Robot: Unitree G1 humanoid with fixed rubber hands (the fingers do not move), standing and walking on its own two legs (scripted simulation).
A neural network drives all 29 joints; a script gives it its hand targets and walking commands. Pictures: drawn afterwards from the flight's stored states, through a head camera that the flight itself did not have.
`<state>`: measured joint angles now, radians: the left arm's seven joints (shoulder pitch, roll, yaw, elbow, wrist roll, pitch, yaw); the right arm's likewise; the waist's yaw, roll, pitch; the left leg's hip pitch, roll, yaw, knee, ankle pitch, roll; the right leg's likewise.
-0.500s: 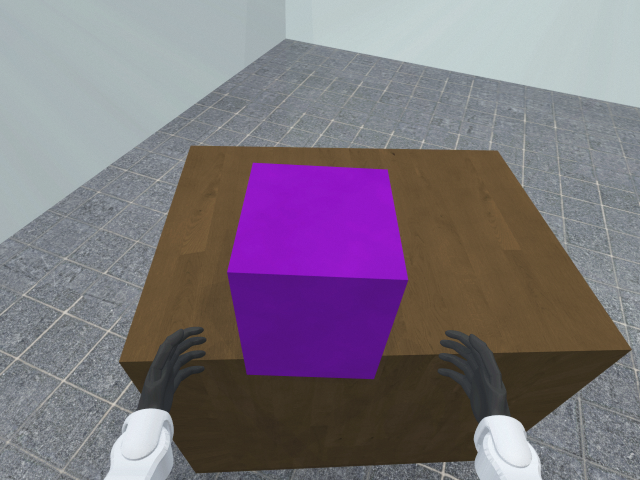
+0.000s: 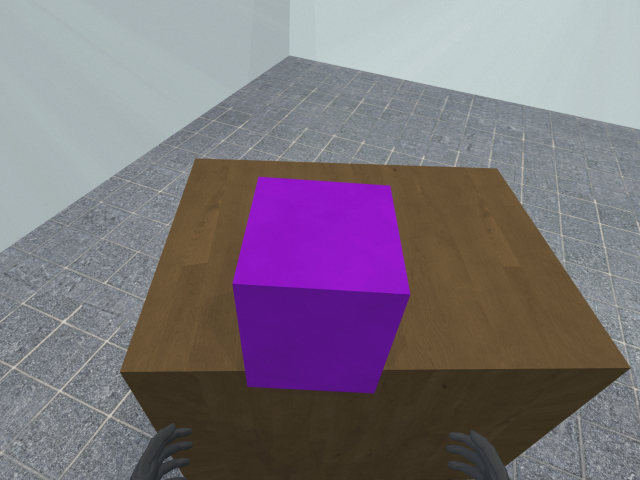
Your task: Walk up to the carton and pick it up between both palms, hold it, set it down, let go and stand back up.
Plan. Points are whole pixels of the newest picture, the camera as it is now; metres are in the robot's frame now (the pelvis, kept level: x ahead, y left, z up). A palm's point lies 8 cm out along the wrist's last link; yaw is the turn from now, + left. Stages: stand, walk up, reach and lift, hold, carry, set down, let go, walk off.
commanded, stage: set down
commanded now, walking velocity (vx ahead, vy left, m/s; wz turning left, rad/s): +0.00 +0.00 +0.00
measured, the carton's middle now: (317, 287) +0.41 +0.02 +0.01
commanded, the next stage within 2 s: let go in 0.70 s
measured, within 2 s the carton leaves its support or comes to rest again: neither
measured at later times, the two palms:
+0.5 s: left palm out of the picture +0.15 +0.23 -0.09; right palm out of the picture +0.15 -0.21 -0.08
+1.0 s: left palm out of the picture +0.16 +0.23 -0.09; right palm out of the picture +0.15 -0.22 -0.09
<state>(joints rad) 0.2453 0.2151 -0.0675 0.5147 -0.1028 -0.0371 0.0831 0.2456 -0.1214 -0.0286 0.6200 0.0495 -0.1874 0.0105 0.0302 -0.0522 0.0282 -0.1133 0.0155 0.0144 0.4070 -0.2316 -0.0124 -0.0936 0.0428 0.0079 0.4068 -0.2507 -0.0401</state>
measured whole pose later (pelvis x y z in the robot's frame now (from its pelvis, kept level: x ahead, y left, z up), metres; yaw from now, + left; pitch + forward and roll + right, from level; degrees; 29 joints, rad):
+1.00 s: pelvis +0.02 +0.00 +0.00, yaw +0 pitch -3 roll +0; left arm 0.21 0.19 0.01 0.55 0.02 0.10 0.00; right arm 0.19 -0.18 -0.01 0.83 -0.01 -0.29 0.01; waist 0.01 -0.02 0.07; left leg -0.11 0.02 0.02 0.40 -0.26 -0.01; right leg -0.07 0.05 0.00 0.37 -0.26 -0.04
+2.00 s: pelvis -0.03 +0.00 -0.01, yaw +9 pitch -2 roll -1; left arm 0.42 0.13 0.04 1.08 0.02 0.01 0.04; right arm 0.32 -0.12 -0.01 1.07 -0.02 0.02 -0.02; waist 0.03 -0.02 -0.03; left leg -0.28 -0.04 -0.13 0.54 -0.22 -0.01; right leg -0.18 -0.01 -0.16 0.50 -0.29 -0.03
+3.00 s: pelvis -0.01 -0.03 -0.01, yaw +12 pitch -3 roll +0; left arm 0.32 0.12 0.02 1.15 0.02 0.01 0.05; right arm 0.31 -0.08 0.01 1.15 -0.01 0.02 -0.04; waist 0.02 -0.03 0.02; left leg -0.25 -0.02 -0.19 0.54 -0.24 -0.06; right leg -0.14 0.02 -0.20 0.50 -0.32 -0.08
